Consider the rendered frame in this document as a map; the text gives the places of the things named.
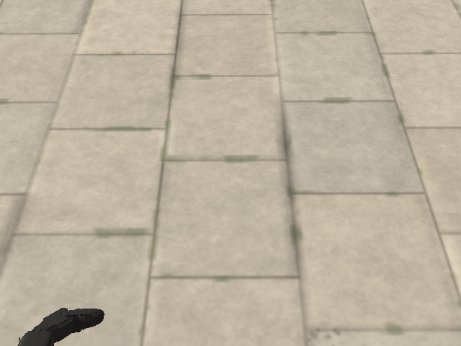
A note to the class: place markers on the left robot hand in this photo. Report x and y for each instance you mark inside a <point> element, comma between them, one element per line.
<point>60,324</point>

